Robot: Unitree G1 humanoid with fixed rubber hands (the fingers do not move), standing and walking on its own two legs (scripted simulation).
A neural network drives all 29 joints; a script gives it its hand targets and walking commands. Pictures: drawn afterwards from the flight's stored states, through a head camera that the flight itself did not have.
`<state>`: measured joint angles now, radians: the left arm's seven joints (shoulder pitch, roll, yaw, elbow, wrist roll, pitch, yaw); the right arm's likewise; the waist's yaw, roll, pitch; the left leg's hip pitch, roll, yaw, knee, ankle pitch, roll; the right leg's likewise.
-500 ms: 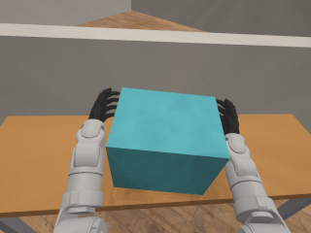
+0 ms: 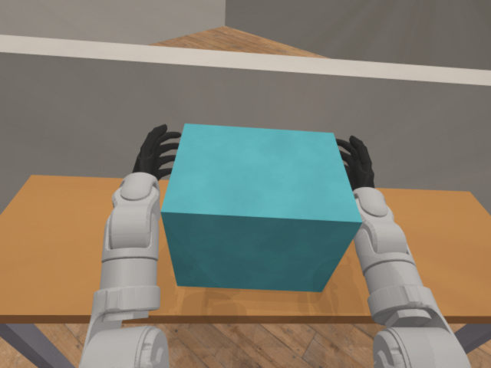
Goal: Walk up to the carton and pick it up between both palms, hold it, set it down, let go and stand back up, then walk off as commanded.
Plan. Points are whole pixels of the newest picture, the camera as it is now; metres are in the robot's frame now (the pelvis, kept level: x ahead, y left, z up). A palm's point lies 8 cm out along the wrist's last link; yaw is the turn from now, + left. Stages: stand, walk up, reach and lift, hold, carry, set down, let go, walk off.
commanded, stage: reach and lift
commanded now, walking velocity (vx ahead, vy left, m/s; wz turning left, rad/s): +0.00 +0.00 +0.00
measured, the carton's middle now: (254, 209) +0.35 -0.01 +0.12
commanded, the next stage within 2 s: hold in 0.88 s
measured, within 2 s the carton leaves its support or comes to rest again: neither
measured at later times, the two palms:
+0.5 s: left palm (149, 173) +0.37 +0.16 +0.17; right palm (360, 180) +0.37 -0.18 +0.17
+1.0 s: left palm (142, 166) +0.36 +0.16 +0.19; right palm (363, 172) +0.36 -0.17 +0.19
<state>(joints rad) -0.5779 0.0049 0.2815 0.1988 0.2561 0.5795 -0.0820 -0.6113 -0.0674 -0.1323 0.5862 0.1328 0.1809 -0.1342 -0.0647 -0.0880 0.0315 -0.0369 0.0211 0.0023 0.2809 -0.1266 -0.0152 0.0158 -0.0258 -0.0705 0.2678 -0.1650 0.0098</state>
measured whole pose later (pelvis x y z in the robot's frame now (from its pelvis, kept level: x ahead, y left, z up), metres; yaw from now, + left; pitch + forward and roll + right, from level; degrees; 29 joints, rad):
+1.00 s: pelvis +0.00 +0.00 +0.00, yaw +0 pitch -7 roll +0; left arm -0.56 -0.01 0.28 0.04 0.26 0.73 -0.08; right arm -0.64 -0.10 -0.09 0.50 0.20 0.31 -0.14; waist -0.07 -0.07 0.00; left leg -0.03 0.02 0.00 0.30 -0.14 -0.02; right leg 0.03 -0.02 -0.06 0.27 -0.17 0.01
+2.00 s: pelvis +0.01 +0.00 +0.00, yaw +0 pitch -7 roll +0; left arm -0.56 -0.01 0.28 -0.03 0.26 0.80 -0.07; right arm -0.66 -0.12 -0.07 0.43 0.25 0.41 -0.16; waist -0.07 -0.06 -0.02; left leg -0.04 0.03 -0.01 0.31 -0.15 -0.02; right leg 0.02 -0.01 -0.05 0.27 -0.17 0.00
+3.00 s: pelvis +0.00 +0.00 +0.00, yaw +0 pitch -6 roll +0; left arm -0.58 0.00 0.29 0.02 0.26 0.80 -0.06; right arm -0.69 -0.13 -0.07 0.47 0.25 0.42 -0.16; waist -0.06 -0.05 -0.03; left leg -0.06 0.02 -0.02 0.31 -0.15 -0.02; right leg 0.01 -0.01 -0.04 0.27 -0.17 0.00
